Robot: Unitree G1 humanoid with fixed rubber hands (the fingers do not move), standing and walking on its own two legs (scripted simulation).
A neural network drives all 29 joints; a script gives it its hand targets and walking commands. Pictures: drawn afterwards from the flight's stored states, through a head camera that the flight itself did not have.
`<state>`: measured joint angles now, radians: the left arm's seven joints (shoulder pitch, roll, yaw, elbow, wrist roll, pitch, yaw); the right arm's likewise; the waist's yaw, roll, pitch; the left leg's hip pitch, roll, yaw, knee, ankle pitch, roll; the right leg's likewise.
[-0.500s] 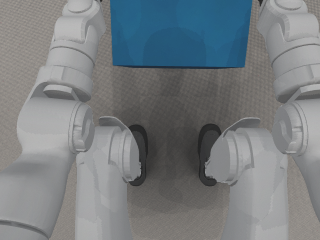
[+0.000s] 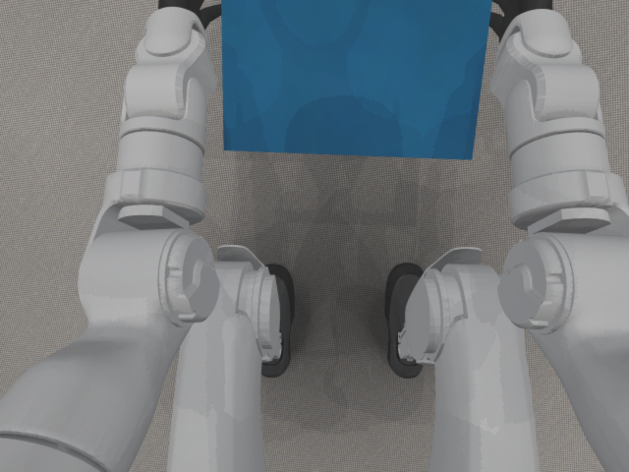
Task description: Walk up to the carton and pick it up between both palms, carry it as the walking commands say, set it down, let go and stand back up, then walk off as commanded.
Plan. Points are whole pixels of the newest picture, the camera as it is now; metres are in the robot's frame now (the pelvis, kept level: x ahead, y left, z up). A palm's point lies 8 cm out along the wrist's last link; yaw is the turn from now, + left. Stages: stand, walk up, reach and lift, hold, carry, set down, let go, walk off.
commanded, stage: reach and lift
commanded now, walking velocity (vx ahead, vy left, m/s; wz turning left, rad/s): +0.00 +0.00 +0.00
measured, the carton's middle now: (348, 21) +0.58 +0.00 -0.19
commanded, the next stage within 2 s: none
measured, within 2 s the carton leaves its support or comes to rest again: neither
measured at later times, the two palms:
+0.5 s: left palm (149, 2) +0.53 +0.15 -0.04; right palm (572, 3) +0.53 -0.16 -0.04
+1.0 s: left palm out of the picture +0.51 +0.16 +0.04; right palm out of the picture +0.50 -0.16 +0.04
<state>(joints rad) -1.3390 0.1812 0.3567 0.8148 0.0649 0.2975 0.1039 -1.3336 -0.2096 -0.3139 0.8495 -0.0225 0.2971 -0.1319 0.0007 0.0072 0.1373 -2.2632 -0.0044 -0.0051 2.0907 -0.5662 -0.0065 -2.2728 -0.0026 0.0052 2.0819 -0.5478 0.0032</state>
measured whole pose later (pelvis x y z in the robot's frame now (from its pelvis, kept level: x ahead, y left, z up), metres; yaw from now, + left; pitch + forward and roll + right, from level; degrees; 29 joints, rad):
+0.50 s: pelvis +0.00 +0.00 +0.05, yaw +0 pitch +47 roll +0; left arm -1.21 0.08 0.46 0.68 0.19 0.37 0.06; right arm -1.21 -0.10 -0.43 0.72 -0.16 0.38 -0.09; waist 0.00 0.00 -0.05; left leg -2.20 -0.01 -0.01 1.89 -0.51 -0.01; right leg -2.21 0.01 0.01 1.88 -0.49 0.00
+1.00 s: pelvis +0.00 +0.00 +0.10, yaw +0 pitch +45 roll +0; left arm -1.10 0.02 0.50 0.65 0.24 0.41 0.04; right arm -1.09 -0.04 -0.47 0.66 -0.23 0.43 -0.07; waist 0.00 0.00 -0.15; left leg -2.04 -0.01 -0.01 1.73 -0.49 -0.01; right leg -2.05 0.01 0.01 1.72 -0.47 0.01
